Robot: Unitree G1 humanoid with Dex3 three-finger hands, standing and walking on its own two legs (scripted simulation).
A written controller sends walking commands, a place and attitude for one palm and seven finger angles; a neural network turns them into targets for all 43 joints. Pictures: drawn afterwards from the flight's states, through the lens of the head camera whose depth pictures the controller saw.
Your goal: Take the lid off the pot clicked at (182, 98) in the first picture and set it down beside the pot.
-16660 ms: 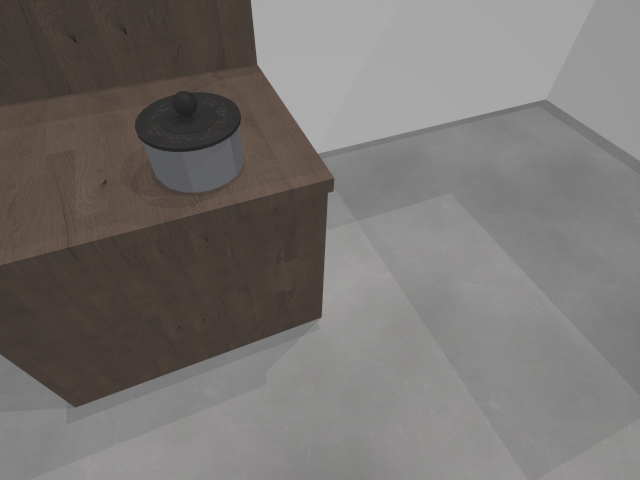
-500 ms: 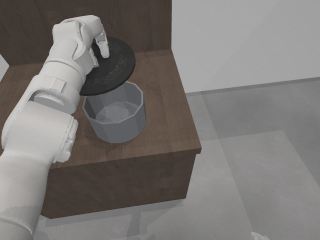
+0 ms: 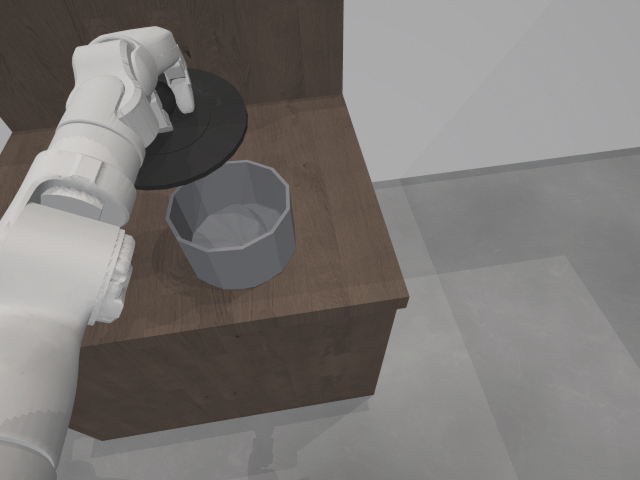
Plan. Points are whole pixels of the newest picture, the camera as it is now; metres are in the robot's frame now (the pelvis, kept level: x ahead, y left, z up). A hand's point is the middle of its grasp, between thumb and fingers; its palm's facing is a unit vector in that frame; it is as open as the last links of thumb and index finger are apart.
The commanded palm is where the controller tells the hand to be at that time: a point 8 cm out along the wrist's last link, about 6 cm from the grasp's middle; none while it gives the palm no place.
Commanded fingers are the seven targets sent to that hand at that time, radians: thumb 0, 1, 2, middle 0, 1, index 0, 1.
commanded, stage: move the lid sideways beside the pot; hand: left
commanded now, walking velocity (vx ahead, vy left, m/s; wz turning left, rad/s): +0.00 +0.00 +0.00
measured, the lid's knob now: (155, 100) +0.53 +0.16 +0.20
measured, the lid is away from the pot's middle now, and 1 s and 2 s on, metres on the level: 0.05 0.16 0.23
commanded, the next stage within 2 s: lower the lid onto the table in 1.66 s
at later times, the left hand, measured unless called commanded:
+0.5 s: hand (102, 121) +0.49 +0.21 +0.21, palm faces -0.30 -0.07 -0.95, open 6.3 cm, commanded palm +0.49 +0.22 +0.28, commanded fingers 0.00 0.75 0.88 -0.86 -1.05 -0.97 -1.11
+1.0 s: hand (60, 126) +0.49 +0.26 +0.21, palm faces -0.31 -0.09 -0.95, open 6.3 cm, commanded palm +0.49 +0.27 +0.28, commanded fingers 0.00 0.75 0.88 -0.86 -1.05 -0.97 -1.11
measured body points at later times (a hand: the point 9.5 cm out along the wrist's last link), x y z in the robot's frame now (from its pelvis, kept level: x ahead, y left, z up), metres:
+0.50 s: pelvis +0.00 +0.00 +0.00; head +0.05 -0.01 +0.45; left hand +0.50 +0.21 +0.26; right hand +0.08 -0.26 -0.13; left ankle -0.03 +0.08 -0.74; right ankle +0.00 -0.13 -0.74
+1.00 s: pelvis +0.00 +0.00 +0.00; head +0.05 +0.00 +0.45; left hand +0.50 +0.26 +0.26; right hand +0.05 -0.28 -0.13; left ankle -0.03 +0.08 -0.74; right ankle +0.00 -0.13 -0.74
